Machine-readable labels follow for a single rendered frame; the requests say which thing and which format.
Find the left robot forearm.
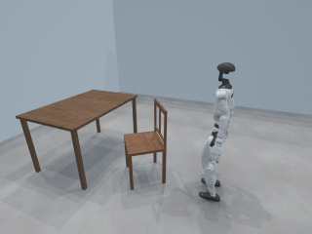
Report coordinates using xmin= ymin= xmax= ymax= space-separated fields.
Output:
xmin=214 ymin=116 xmax=228 ymax=146

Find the table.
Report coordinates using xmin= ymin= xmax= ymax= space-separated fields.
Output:
xmin=16 ymin=90 xmax=137 ymax=190

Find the left robot upper arm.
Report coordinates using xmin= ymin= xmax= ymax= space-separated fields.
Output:
xmin=215 ymin=89 xmax=230 ymax=122

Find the right robot thigh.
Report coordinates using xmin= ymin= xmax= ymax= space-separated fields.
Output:
xmin=207 ymin=130 xmax=216 ymax=162

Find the robot right hand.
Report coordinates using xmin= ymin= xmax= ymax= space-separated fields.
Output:
xmin=223 ymin=129 xmax=229 ymax=143

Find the robot left hand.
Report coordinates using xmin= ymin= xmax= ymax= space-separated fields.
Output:
xmin=209 ymin=145 xmax=222 ymax=163

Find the right robot forearm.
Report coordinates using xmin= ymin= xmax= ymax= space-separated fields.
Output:
xmin=227 ymin=110 xmax=234 ymax=129

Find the robot left foot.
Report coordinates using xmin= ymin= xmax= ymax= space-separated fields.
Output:
xmin=199 ymin=191 xmax=220 ymax=202

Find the chair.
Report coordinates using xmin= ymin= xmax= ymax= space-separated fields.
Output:
xmin=124 ymin=98 xmax=168 ymax=190

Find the right robot upper arm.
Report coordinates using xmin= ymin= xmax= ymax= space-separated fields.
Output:
xmin=230 ymin=97 xmax=235 ymax=112

